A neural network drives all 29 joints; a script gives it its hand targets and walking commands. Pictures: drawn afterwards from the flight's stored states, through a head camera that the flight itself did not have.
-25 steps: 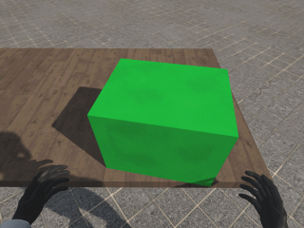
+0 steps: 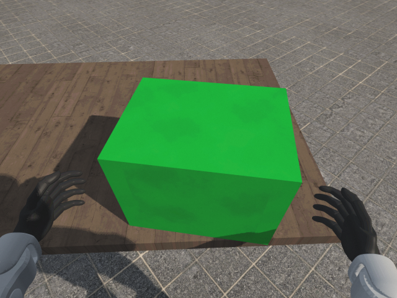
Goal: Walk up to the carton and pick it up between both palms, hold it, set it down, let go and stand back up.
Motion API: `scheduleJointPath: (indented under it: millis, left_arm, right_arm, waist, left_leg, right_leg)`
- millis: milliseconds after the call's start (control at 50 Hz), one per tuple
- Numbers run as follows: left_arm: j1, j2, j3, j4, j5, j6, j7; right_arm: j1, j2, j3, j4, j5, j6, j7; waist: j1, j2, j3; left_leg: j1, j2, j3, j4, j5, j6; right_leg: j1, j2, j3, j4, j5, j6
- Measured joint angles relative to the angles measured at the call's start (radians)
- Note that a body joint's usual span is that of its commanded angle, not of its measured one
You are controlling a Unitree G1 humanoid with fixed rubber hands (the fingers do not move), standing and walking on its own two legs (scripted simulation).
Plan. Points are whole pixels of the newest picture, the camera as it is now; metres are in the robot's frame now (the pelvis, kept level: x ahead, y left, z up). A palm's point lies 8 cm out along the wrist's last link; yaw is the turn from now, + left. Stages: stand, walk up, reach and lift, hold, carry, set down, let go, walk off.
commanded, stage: reach and lift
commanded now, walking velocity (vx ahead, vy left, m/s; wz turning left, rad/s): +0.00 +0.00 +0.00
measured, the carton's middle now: (204, 160) +0.39 +0.01 +0.08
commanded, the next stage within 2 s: none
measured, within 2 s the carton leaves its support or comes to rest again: neither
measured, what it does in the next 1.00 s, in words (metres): stands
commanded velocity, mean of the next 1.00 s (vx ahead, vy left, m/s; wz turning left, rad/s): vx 0.00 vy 0.00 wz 0.00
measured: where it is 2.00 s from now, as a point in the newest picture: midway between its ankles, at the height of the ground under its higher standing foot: outside the picture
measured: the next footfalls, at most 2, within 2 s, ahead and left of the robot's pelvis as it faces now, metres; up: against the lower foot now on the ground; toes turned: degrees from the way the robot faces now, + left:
none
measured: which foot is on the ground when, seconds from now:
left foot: down 0.00-1.00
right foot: down 0.00-1.00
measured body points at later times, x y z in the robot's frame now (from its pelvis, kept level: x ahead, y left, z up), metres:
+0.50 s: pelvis +0.00 +0.00 +0.00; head +0.01 +0.02 +0.45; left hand +0.33 +0.28 +0.16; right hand +0.28 -0.23 +0.14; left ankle -0.02 +0.11 -0.75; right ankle -0.01 -0.13 -0.75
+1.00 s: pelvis -0.01 +0.00 +0.00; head -0.02 +0.02 +0.45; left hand +0.40 +0.27 +0.22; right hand +0.35 -0.24 +0.19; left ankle -0.02 +0.11 -0.75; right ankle -0.01 -0.13 -0.75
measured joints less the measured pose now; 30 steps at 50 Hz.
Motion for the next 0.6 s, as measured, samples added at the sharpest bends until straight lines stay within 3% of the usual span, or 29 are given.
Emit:
scheduleJointPath:
  millis: [340, 500, 600]
  left_arm:
    - [-0.236, 0.004, 0.044, 0.056, 0.031, 0.156, -0.008]
    - [-0.38, 0.024, 0.049, 0.133, 0.037, 0.231, -0.005]
    - [-0.493, 0.036, 0.035, 0.25, 0.039, 0.258, -0.002]
  right_arm:
    - [-0.23, -0.064, -0.002, 0.085, 0.066, 0.062, -0.012]
    - [-0.384, -0.088, -0.014, 0.187, 0.094, 0.105, -0.002]
    - [-0.502, -0.093, -0.016, 0.283, 0.094, 0.133, 0.006]
  waist:
    - [-0.033, -0.021, -0.009]
    - [-0.062, -0.021, -0.022]
    - [-0.079, -0.023, -0.043]
  left_leg:
    - [-0.005, 0.003, 0.004, 0.001, -0.006, -0.001]
    - [-0.029, -0.002, 0.003, 0.008, 0.002, 0.004]
    - [-0.046, -0.006, 0.002, 0.01, 0.008, 0.008]
  right_leg:
    - [-0.003, 0.004, 0.01, -0.009, 0.002, 0.002]
    - [-0.024, 0.0, 0.012, -0.006, 0.011, 0.006]
    - [-0.047, -0.004, 0.013, 0.007, 0.012, 0.007]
